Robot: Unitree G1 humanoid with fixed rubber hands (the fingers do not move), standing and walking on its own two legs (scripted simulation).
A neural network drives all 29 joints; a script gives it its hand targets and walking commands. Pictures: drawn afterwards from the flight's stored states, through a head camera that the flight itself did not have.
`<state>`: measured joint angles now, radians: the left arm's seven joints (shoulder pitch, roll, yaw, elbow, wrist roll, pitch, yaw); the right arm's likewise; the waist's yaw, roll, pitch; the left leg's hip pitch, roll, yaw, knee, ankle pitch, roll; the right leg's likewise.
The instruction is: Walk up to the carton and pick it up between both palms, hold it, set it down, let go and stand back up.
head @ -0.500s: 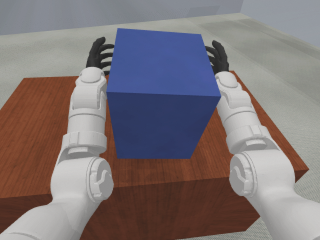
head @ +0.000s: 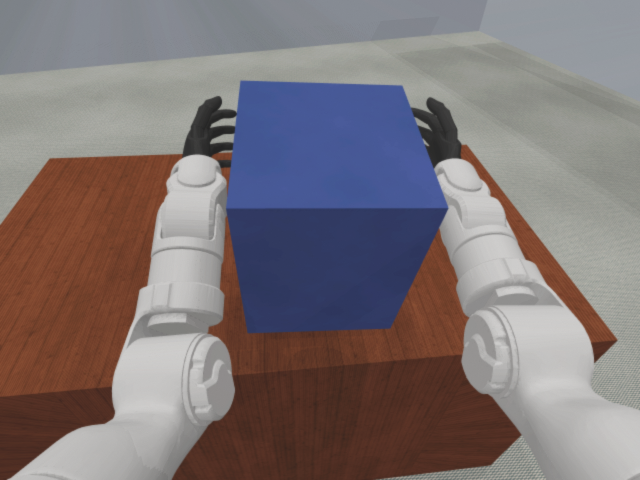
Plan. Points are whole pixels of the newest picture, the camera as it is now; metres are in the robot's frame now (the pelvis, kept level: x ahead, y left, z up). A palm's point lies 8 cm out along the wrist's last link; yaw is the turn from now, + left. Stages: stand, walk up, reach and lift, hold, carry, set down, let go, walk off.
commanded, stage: set down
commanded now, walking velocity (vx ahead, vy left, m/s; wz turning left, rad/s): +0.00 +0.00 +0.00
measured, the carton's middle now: (321, 214) +0.40 +0.01 +0.16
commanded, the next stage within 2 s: none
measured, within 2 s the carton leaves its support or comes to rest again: neither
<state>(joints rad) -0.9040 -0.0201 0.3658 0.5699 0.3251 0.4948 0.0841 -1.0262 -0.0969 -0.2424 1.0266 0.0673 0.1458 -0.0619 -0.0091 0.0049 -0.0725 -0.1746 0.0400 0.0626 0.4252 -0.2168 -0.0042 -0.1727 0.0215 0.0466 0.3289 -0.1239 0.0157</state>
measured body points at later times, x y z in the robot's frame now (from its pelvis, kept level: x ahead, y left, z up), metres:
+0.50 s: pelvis +0.01 +0.00 +0.00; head -0.01 +0.01 +0.45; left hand +0.43 +0.15 +0.20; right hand +0.45 -0.14 +0.19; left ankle +0.01 +0.11 -0.74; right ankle +0.04 -0.13 -0.74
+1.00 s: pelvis +0.01 +0.00 +0.00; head +0.01 +0.01 +0.45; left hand +0.43 +0.15 +0.17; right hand +0.45 -0.15 +0.16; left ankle +0.01 +0.11 -0.74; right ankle +0.04 -0.13 -0.74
